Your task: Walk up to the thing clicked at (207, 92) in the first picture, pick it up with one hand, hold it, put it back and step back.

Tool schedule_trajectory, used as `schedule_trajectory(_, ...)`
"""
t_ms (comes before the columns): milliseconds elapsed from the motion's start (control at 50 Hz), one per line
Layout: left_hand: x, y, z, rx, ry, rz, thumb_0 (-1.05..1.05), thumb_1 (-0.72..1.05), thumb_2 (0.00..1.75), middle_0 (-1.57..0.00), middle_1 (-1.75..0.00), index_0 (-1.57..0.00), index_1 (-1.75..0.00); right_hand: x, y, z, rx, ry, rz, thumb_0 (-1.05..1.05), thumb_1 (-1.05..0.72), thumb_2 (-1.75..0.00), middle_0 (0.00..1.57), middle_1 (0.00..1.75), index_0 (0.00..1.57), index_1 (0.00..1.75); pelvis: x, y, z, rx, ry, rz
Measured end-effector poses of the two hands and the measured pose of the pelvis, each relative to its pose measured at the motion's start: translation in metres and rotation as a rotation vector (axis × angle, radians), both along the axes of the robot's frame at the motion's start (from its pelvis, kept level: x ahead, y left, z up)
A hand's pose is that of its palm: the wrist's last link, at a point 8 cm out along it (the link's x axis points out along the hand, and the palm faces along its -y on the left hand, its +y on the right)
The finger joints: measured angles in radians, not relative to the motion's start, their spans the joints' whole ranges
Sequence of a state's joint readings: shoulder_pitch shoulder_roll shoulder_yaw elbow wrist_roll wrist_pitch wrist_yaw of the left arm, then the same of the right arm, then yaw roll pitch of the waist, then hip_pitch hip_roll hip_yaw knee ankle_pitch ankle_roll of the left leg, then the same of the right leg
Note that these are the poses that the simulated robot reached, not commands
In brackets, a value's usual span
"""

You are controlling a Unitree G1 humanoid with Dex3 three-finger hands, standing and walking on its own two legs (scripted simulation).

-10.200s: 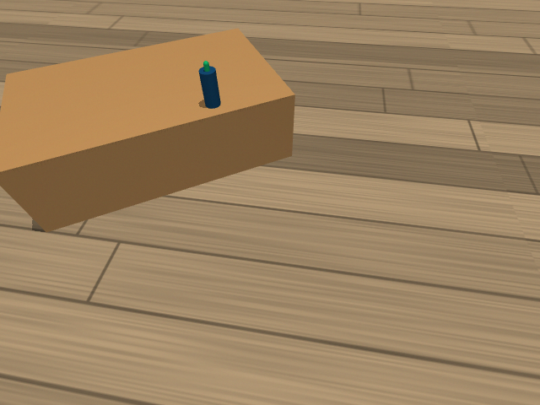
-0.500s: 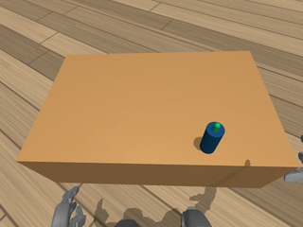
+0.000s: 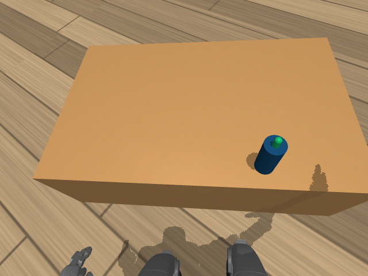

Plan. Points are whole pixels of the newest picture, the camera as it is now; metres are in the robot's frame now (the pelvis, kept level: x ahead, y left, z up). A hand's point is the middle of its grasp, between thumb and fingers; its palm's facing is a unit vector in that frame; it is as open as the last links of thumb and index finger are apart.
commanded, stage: go down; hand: right
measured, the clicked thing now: (270, 153) +0.47 -0.22 -0.23
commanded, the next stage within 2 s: approach in 0.78 s
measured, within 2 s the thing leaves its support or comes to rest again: neither
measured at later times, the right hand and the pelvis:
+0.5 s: hand out of the picture +0.35 -0.40 +0.02, palm faces +0.21 +0.97 -0.11, open 17.4 cm; pelvis +0.01 -0.01 +0.00, yaw +0 degrees
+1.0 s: hand out of the picture +0.37 -0.41 +0.02, palm faces +0.22 +0.97 -0.10, open 17.5 cm; pelvis +0.00 -0.02 -0.01, yaw +1 degrees
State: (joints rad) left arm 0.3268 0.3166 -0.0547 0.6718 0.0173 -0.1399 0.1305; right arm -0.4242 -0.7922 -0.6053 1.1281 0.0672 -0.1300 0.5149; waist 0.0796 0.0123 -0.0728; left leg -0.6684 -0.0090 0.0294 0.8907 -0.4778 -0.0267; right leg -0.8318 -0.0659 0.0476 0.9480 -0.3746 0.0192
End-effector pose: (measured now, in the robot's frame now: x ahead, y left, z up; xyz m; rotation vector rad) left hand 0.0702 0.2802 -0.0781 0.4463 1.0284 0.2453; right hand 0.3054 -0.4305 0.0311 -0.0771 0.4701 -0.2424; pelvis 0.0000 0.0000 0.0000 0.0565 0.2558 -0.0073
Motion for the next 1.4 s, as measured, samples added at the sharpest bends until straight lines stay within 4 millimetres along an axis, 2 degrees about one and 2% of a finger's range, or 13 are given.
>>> schedule_trajectory(200,0.002,-0.004,0.002,0.003,0.044,-0.016,0.01,0.92,0.89,-0.20,-0.31,-0.22,-0.28,0.008,-0.012,-0.002,-0.010,-0.027,0.003,-0.02,0.52,-0.07,0.04,0.05,0.05,0.05,0.006,-0.004,0.000,0.007,0.017,0.000)
schedule_trajectory(460,0.005,-0.011,0.008,-0.001,0.042,-0.013,0.01,0.91,0.89,-0.20,-0.31,-0.22,-0.29,0.017,-0.017,0.003,0.006,-0.064,0.015,-0.02,0.52,-0.07,0.04,0.05,0.05,0.05,0.009,-0.012,0.002,0.016,0.012,-0.001)
schedule_trajectory(860,-0.014,-0.017,0.003,-0.006,0.083,-0.006,0.01,0.91,0.90,-0.20,-0.31,-0.22,-0.29,0.031,-0.022,0.009,0.011,-0.117,0.017,-0.02,0.52,-0.07,0.05,0.05,0.05,0.05,0.001,-0.016,-0.002,0.023,0.029,0.003)
schedule_trajectory(1020,-0.022,-0.017,-0.003,-0.008,0.108,-0.017,0.01,0.91,0.90,-0.21,-0.31,-0.21,-0.29,0.034,-0.027,0.003,0.002,-0.140,0.009,-0.02,0.54,-0.07,0.04,0.05,0.05,0.05,-0.003,-0.016,-0.008,0.025,0.055,0.007)
schedule_trajectory(1100,-0.021,-0.014,-0.018,0.001,0.123,-0.045,0.01,0.90,0.90,-0.21,-0.31,-0.21,-0.30,0.041,-0.024,-0.015,-0.002,-0.207,0.021,-0.02,0.56,-0.07,0.04,0.05,0.05,0.05,-0.008,-0.015,-0.025,0.025,0.107,0.014)
schedule_trajectory(1160,-0.018,-0.011,-0.037,0.011,0.125,-0.069,0.01,0.90,0.90,-0.21,-0.31,-0.21,-0.30,0.050,-0.014,-0.039,0.004,-0.297,0.042,-0.02,0.57,-0.07,0.03,0.06,0.05,0.05,-0.012,-0.015,-0.046,0.028,0.158,0.025)
schedule_trajectory(1280,-0.007,-0.010,-0.096,0.021,0.101,-0.091,0.01,0.89,0.91,-0.21,-0.30,-0.20,-0.30,0.068,0.014,-0.108,0.033,-0.463,0.096,-0.02,0.57,-0.07,0.04,0.05,0.05,0.05,-0.022,-0.012,-0.105,0.038,0.255,0.049)
schedule_trajectory(1400,-0.003,-0.016,-0.166,0.005,0.105,-0.110,0.00,0.90,0.91,-0.20,-0.30,-0.20,-0.30,0.082,0.034,-0.183,0.063,-0.526,0.116,-0.02,0.56,-0.05,0.05,0.05,0.06,0.04,-0.037,-0.007,-0.167,0.053,0.319,0.072)
